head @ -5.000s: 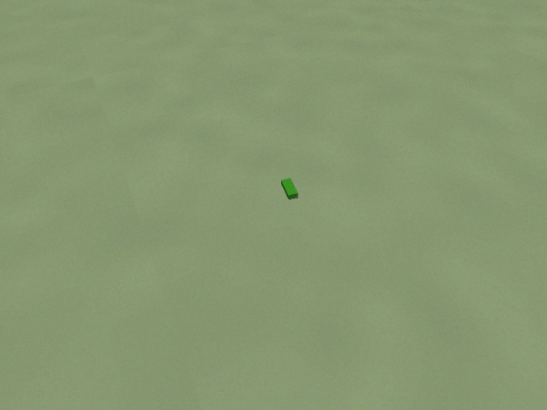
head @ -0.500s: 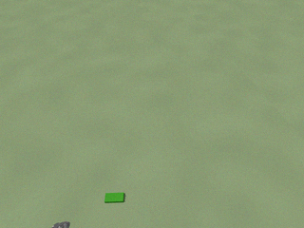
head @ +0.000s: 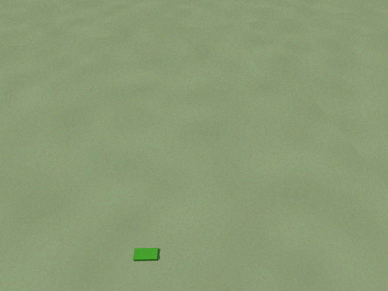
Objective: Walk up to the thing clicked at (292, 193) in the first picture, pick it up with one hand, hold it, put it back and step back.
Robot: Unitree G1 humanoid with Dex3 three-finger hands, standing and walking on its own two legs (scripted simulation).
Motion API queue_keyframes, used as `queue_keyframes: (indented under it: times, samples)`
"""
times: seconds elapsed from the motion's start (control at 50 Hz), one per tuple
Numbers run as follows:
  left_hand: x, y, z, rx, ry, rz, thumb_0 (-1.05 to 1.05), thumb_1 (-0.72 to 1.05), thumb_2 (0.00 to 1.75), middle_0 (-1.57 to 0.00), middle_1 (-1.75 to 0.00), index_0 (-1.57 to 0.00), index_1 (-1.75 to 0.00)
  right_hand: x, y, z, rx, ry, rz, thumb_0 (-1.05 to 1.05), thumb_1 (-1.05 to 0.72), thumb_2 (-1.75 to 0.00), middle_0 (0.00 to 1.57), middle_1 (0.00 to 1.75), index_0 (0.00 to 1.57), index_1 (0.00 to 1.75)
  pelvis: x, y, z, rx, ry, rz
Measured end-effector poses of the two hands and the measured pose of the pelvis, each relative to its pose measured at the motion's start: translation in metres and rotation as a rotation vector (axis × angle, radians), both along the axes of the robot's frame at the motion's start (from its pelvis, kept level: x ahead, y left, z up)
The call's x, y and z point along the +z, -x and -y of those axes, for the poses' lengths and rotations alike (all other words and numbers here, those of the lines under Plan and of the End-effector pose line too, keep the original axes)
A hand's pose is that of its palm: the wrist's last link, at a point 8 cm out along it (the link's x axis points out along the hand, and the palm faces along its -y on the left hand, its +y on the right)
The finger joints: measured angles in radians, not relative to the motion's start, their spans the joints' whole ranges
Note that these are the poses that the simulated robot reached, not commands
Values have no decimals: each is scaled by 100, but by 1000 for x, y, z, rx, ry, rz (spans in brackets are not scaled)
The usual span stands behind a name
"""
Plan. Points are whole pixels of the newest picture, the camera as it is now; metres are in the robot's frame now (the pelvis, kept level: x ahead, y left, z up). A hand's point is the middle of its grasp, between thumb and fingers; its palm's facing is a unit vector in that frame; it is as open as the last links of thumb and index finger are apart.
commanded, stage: walk up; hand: left
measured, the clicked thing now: (146, 254) +0.41 +0.26 -0.77
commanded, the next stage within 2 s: stand in 0.06 s
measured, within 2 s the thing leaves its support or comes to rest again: neither
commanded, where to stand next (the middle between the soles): +0.03 -0.04 m, yaw +3 degrees
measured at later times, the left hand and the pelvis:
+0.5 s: hand out of the picture +0.08 +0.26 -0.15, palm faces +0.00 -0.94 -0.35, open 7.4 cm; pelvis +0.00 +0.00 +0.00, yaw +1 degrees
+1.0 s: hand out of the picture +0.07 +0.26 -0.16, palm faces +0.00 -0.94 -0.35, open 7.4 cm; pelvis +0.00 +0.00 +0.00, yaw +2 degrees
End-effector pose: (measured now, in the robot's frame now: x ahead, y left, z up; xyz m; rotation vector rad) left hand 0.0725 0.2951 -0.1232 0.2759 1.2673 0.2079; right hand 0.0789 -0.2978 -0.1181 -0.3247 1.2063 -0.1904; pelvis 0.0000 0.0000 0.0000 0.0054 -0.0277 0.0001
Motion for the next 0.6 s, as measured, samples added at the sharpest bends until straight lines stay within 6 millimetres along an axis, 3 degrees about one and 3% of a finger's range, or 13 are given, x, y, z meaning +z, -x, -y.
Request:
queue_keyframes:
  times: [0.28, 0.6]
  samples:
    - [6, -6, -5, -15, -25, 36, 1, 90, 89, -20, -30, -20, -30, -1, -11, -5, 8, -14, 4, 1, -90, -90, 20, 30, 20, 30, 1, -2, -3, 14, 0, 8]
    - [8, 3, -8, -12, -38, 29, 1, 90, 89, -20, -30, -20, -30, -3, -2, -5, 4, -25, -26, 1, -90, -90, 20, 30, 20, 30, 2, -1, -2, 25, 1, 12]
